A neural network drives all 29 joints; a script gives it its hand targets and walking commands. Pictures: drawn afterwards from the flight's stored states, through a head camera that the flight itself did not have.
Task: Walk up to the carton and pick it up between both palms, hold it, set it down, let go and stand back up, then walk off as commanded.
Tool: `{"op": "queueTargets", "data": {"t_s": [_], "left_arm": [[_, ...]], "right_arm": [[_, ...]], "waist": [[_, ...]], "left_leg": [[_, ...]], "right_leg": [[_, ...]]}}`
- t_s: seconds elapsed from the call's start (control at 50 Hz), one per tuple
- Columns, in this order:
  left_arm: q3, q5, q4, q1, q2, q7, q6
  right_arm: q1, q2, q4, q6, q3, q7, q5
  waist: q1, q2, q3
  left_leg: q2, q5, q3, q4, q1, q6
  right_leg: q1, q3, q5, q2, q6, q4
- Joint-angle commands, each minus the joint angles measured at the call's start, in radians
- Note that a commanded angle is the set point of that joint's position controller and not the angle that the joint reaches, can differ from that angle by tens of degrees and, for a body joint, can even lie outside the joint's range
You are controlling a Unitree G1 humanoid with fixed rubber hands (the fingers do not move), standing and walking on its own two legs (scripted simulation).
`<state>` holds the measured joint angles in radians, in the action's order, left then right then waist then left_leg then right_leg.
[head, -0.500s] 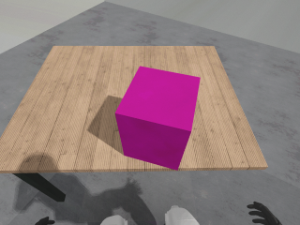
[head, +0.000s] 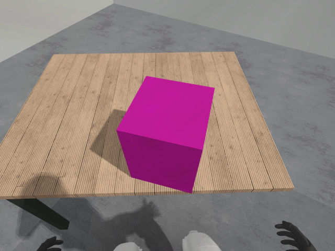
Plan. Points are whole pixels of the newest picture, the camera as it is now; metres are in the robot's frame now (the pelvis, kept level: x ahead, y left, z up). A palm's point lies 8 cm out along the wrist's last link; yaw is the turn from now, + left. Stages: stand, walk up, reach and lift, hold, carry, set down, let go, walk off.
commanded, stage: walk up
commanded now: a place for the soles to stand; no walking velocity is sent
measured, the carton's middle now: (169, 136) +0.43 -0.01 -0.01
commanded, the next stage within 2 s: reach and lift in 1.24 s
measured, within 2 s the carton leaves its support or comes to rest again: neither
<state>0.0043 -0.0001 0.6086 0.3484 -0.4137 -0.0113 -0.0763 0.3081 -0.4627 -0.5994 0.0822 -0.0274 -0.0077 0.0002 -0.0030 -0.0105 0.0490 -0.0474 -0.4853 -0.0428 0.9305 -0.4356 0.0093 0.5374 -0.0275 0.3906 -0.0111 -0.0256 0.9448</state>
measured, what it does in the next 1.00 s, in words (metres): stands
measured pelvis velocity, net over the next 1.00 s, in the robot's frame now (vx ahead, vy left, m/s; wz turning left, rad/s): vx -0.03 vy -0.01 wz -0.02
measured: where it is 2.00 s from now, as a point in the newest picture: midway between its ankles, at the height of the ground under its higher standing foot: outside the picture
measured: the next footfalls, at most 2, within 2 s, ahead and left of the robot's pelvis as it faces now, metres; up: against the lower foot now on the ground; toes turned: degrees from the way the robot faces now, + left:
none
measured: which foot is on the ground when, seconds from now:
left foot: down 0.00-1.00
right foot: down 0.00-1.00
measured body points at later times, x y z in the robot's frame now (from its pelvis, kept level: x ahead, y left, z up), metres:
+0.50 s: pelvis -0.01 +0.00 +0.00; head +0.00 -0.01 +0.45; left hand +0.11 +0.30 -0.08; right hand +0.11 -0.32 -0.07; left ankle +0.01 +0.14 -0.69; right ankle +0.07 -0.10 -0.69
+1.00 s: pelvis -0.03 -0.01 +0.00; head +0.00 -0.01 +0.45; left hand +0.10 +0.29 -0.08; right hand +0.08 -0.33 -0.07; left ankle +0.00 +0.13 -0.69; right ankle +0.03 -0.11 -0.69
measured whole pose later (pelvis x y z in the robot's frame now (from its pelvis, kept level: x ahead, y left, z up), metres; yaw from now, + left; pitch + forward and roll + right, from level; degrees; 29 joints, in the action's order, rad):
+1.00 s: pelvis -0.03 -0.01 +0.00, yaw -1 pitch -2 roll +1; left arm 0.00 0.00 0.61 0.28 -0.41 0.00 -0.01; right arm 0.33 -0.46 -0.60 0.06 -0.03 0.02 0.00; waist 0.00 -0.02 0.09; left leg -0.03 -0.44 -0.02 0.92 -0.44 0.01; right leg 0.50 -0.03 0.41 -0.03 -0.03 0.94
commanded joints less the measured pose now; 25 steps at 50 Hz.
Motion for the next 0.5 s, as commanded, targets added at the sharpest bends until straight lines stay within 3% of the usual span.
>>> {"op": "queueTargets", "data": {"t_s": [0.0,0.02,0.04,0.06,0.08,0.1,0.12,0.14,0.16,0.18,0.2,0.22,0.24,0.26,0.28,0.32,0.34,0.36,0.4,0.42,0.44,0.46,0.48], "left_arm": [[0.091,-0.024,0.002,-0.096,-0.275,0.003,-0.004],[0.083,-0.021,-0.005,-0.118,-0.243,0.004,0.001],[0.08,-0.02,-0.012,-0.132,-0.217,0.008,0.005],[0.079,-0.019,-0.01,-0.116,-0.199,0.008,0.007],[0.081,-0.02,0.0,-0.094,-0.206,0.006,0.007],[0.088,-0.023,0.01,-0.079,-0.227,0.005,0.004],[0.094,-0.026,0.015,-0.057,-0.235,0.005,-0.003],[0.099,-0.031,0.016,-0.034,-0.244,0.005,-0.01],[0.106,-0.036,0.013,-0.02,-0.268,0.004,-0.018],[0.113,-0.032,0.016,-0.008,-0.3,0.005,-0.021],[0.114,-0.026,0.014,-0.019,-0.312,0.008,-0.016],[0.104,-0.02,-0.004,-0.118,-0.291,0.008,0.012],[0.094,-0.018,-0.015,-0.145,-0.265,0.008,0.024],[0.088,-0.017,-0.016,-0.145,-0.238,0.007,0.032],[0.088,-0.018,-0.018,-0.14,-0.223,0.007,0.038],[0.091,-0.015,-0.023,-0.121,-0.199,0.004,0.047],[0.095,-0.015,-0.016,-0.111,-0.201,0.002,0.053],[0.097,-0.018,-0.009,-0.093,-0.199,0.002,0.054],[0.106,-0.027,-0.004,-0.069,-0.219,0.005,0.047],[0.111,-0.032,-0.006,-0.075,-0.238,0.008,0.042],[0.114,-0.033,-0.003,-0.089,-0.263,0.011,0.041],[0.115,-0.03,-0.005,-0.107,-0.277,0.014,0.043],[0.114,-0.032,-0.012,-0.134,-0.287,0.014,0.045]], "right_arm": [[0.035,-0.187,-0.029,0.012,-0.062,0.03,0.015],[0.058,-0.196,-0.034,0.02,-0.069,0.03,0.019],[0.074,-0.234,-0.036,0.025,-0.081,0.031,0.025],[0.062,-0.274,-0.037,0.028,-0.091,0.031,0.031],[0.029,-0.288,-0.035,0.027,-0.092,0.032,0.033],[-0.006,-0.284,-0.033,0.024,-0.086,0.031,0.03],[-0.031,-0.263,-0.027,0.02,-0.077,0.03,0.026],[-0.046,-0.233,-0.02,0.014,-0.067,0.026,0.024],[-0.036,-0.197,-0.013,0.01,-0.06,0.024,0.018],[-0.018,-0.161,-0.012,0.003,-0.053,0.026,0.01],[-0.005,-0.179,-0.015,-0.004,-0.056,0.031,0.011],[0.006,-0.185,-0.039,-0.006,-0.054,0.043,-0.001],[0.034,-0.179,-0.041,-0.001,-0.052,0.046,-0.001],[0.056,-0.185,-0.041,0.004,-0.059,0.047,0.004],[0.075,-0.219,-0.04,0.006,-0.072,0.05,0.009],[0.052,-0.284,-0.033,0.005,-0.09,0.05,0.015],[0.024,-0.282,-0.03,0.002,-0.087,0.051,0.01],[-0.001,-0.279,-0.025,-0.002,-0.084,0.053,0.006],[-0.034,-0.253,-0.017,-0.012,-0.073,0.053,0.004],[-0.036,-0.23,-0.014,-0.018,-0.069,0.052,0.001],[-0.015,-0.195,-0.019,-0.024,-0.063,0.056,-0.002],[0.002,-0.175,-0.026,-0.031,-0.06,0.06,-0.007],[0.028,-0.179,-0.035,-0.035,-0.062,0.06,-0.004]], "waist": [[-0.021,-0.114,-0.048],[-0.036,-0.074,-0.051],[-0.045,-0.017,-0.036],[-0.033,0.072,-0.029],[-0.016,0.093,0.003],[0.004,0.07,0.01],[0.024,0.048,-0.013],[0.038,0.01,-0.042],[0.032,-0.069,-0.067],[0.023,-0.14,-0.081],[0.017,-0.128,-0.071],[-0.01,-0.153,-0.001],[-0.025,-0.134,-0.02],[-0.033,-0.113,-0.04],[-0.038,-0.08,-0.052],[-0.019,0.035,-0.051],[-0.006,0.043,-0.029],[0.009,0.055,-0.023],[0.028,0.013,-0.018],[0.021,-0.045,-0.02],[0.003,-0.131,-0.024],[-0.001,-0.178,-0.022],[-0.006,-0.192,-0.006]], "left_leg": [[0.006,-0.017,0.076,-0.143,0.016,0.074],[-0.025,-0.033,0.143,-0.221,0.087,0.089],[-0.09,-0.111,0.274,-0.317,0.113,0.126],[-0.187,-0.176,0.439,-0.419,0.096,0.175],[-0.265,-0.147,0.505,-0.459,0.053,0.216],[-0.268,-0.07,0.473,-0.419,-0.002,0.225],[-0.222,0.018,0.385,-0.35,-0.046,0.194],[-0.152,0.1,0.278,-0.261,-0.098,0.143],[-0.06,0.139,0.151,-0.13,-0.161,0.084],[0.017,0.051,0.036,0.0,-0.183,0.04],[0.017,-0.056,0.05,-0.014,-0.17,0.047],[0.019,0.019,0.031,-0.022,-0.095,0.057],[0.023,0.113,0.048,-0.06,0.013,0.067],[-0.002,0.168,0.099,-0.107,0.062,0.078],[-0.064,0.175,0.178,-0.174,0.07,0.1],[-0.217,0.293,0.388,-0.308,0.036,0.194],[-0.259,0.383,0.387,-0.307,-0.001,0.229],[-0.261,0.416,0.364,-0.289,-0.038,0.232],[-0.175,0.298,0.258,-0.221,-0.128,0.164],[-0.095,0.19,0.172,-0.154,-0.151,0.111],[-0.015,0.054,0.066,-0.041,-0.15,0.073],[0.046,-0.046,0.002,0.063,-0.114,0.057],[0.051,-0.098,0.012,0.099,-0.081,0.06]], "right_leg": [[-0.017,-0.401,0.033,0.208,-0.168,-0.353],[0.062,-0.306,0.043,0.155,-0.125,-0.291],[0.132,-0.185,0.047,0.084,-0.076,-0.187],[0.143,-0.073,0.037,0.033,-0.038,-0.063],[0.123,0.002,0.059,0.023,-0.024,-0.026],[0.053,-0.007,0.074,0.04,-0.032,-0.048],[-0.045,-0.03,0.041,0.046,-0.045,-0.117],[-0.135,-0.104,0.011,0.066,-0.064,-0.206],[-0.211,-0.266,0.021,0.128,-0.103,-0.318],[-0.228,-0.459,0.064,0.231,-0.162,-0.411],[-0.202,-0.542,0.08,0.271,-0.209,-0.435],[-0.069,-0.444,-0.157,0.244,-0.218,-0.394],[0.001,-0.352,-0.278,0.195,-0.19,-0.332],[0.029,-0.274,-0.336,0.151,-0.149,-0.264],[0.038,-0.188,-0.365,0.108,-0.106,-0.173],[0.028,-0.037,-0.239,0.024,-0.033,0.028],[0.003,0.0,-0.117,0.023,-0.023,0.04],[-0.035,0.002,-0.069,0.029,-0.027,0.016],[-0.121,-0.069,-0.139,0.053,-0.057,-0.123],[-0.132,-0.171,-0.127,0.088,-0.085,-0.226],[-0.116,-0.302,-0.076,0.16,-0.13,-0.331],[-0.057,-0.416,0.003,0.229,-0.186,-0.417],[0.001,-0.491,0.095,0.267,-0.228,-0.474]]}}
